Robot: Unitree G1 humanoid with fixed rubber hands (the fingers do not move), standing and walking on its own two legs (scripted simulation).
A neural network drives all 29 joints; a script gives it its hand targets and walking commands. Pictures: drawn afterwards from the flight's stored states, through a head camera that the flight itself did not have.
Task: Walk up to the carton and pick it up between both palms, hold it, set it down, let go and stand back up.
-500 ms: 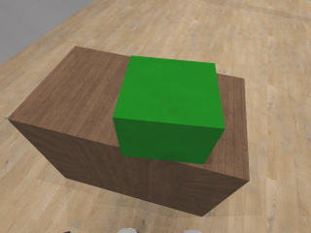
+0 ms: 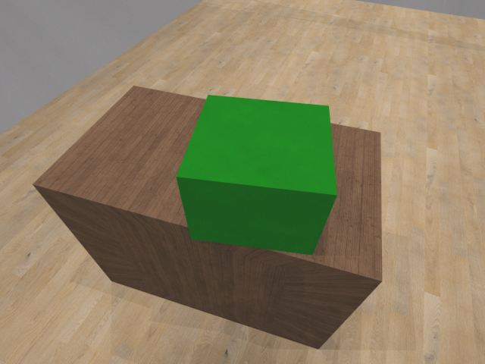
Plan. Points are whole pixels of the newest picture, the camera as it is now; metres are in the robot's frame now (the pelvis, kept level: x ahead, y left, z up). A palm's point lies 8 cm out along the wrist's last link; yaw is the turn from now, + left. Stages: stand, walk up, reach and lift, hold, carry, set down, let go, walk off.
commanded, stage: walk up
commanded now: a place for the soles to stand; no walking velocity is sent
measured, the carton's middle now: (259, 173) +0.50 -0.02 -0.02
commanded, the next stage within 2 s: none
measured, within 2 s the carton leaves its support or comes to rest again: neither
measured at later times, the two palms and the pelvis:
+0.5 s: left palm out of the picture +0.07 +0.26 -0.13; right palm out of the picture +0.03 -0.25 -0.14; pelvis +0.03 +0.01 +0.00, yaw -6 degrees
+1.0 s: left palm out of the picture +0.09 +0.26 -0.13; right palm out of the picture -0.02 -0.26 -0.15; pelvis +0.01 +0.00 -0.01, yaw -12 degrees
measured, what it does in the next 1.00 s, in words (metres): stands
